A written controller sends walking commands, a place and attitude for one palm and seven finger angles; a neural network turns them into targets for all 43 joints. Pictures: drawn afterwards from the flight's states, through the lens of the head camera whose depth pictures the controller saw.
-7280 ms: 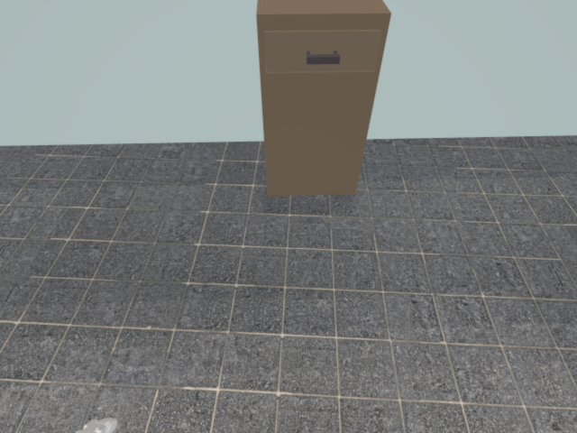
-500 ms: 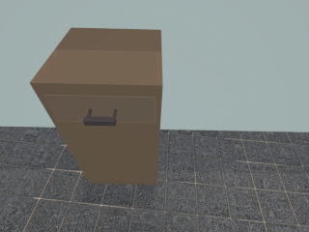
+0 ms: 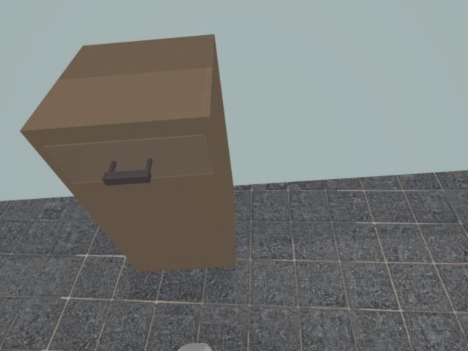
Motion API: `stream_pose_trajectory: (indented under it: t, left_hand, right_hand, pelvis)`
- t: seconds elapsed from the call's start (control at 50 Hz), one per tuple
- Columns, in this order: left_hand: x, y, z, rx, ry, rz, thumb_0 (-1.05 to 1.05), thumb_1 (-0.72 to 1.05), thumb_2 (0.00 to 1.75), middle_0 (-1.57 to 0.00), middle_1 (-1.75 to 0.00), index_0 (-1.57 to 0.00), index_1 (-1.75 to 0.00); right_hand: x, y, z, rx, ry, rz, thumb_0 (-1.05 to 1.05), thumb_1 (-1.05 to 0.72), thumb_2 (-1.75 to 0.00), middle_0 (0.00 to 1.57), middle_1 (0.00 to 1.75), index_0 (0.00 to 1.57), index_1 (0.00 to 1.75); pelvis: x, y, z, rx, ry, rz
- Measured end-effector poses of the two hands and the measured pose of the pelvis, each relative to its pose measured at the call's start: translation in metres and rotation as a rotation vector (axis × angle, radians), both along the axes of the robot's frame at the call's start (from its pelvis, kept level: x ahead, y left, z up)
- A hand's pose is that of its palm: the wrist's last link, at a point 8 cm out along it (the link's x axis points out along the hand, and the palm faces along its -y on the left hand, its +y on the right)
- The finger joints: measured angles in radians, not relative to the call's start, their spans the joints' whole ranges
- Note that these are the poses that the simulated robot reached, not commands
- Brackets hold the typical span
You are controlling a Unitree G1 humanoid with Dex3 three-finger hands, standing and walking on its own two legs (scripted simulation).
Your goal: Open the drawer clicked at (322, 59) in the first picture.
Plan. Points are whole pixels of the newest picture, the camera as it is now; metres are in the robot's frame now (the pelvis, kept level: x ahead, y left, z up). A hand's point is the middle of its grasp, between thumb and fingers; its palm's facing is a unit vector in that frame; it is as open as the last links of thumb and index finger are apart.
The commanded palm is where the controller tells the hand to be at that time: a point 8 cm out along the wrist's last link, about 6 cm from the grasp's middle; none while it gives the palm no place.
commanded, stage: come to a stop and stand still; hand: left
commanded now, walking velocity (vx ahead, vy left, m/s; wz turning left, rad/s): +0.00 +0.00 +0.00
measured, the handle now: (129, 170) +0.53 +0.32 -0.05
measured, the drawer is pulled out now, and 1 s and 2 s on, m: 0.00 0.00 0.00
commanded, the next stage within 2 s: look again from close up in 0.38 s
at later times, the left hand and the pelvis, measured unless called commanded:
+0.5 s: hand out of the picture -0.03 +0.16 -0.16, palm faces +0.07 -0.98 -0.20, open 7.3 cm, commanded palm none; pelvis -0.02 -0.01 +0.01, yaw +1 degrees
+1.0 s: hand out of the picture -0.04 +0.20 -0.17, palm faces +0.06 -0.98 -0.18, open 7.3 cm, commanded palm none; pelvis -0.03 +0.04 +0.01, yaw +1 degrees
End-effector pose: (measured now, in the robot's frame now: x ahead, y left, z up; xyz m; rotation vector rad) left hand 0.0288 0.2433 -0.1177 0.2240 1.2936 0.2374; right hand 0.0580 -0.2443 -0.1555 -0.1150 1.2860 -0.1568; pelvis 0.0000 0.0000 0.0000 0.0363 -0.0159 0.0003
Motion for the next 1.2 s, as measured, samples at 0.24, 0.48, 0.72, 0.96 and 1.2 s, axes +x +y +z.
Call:
stream_pose_trajectory:
  t: [0.24,0.48,0.72,0.96,1.2]
  left_hand:
    - [-0.007,-0.034,-0.015,-0.093,-0.028,0.030,0.00,0.93,0.90,-0.20,-0.30,-0.20,-0.30]
    - [-0.063,-0.039,-0.015,-0.111,0.095,0.056,0.00,0.93,0.90,-0.20,-0.30,-0.20,-0.30]
    - [-0.085,-0.017,-0.021,-0.121,0.095,0.040,0.00,0.91,0.90,-0.20,-0.30,-0.20,-0.30]
    - [-0.074,0.005,-0.018,-0.115,0.078,0.031,0.00,0.92,0.90,-0.19,-0.30,-0.19,-0.30]
    - [-0.072,-0.001,-0.025,-0.148,0.122,0.048,0.00,0.92,0.90,-0.19,-0.30,-0.20,-0.30]
  right_hand:
    - [-0.080,-0.002,0.013,-0.027,0.167,0.027,0.01,-0.91,-0.90,0.19,0.30,0.20,0.30]
    - [-0.107,0.026,0.013,0.036,0.183,0.022,0.01,-0.91,-0.90,0.20,0.30,0.20,0.30]
    - [-0.107,0.052,0.008,0.032,0.092,0.034,0.01,-0.91,-0.90,0.19,0.30,0.20,0.30]
    - [-0.103,0.079,0.010,0.047,0.103,0.051,0.01,-0.91,-0.90,0.20,0.30,0.20,0.30]
    - [-0.096,0.074,0.008,0.021,0.148,0.052,0.01,-0.91,-0.90,0.20,0.30,0.20,0.30]
  pelvis:
    - [-0.014,-0.018,0.005,-0.039,0.026,0.034]
    - [-0.022,-0.016,0.011,-0.037,0.005,0.018]
    - [-0.034,0.016,0.003,-0.044,0.007,0.020]
    - [-0.029,0.035,0.006,-0.032,0.004,0.013]
    - [-0.014,0.040,0.002,-0.032,0.006,0.016]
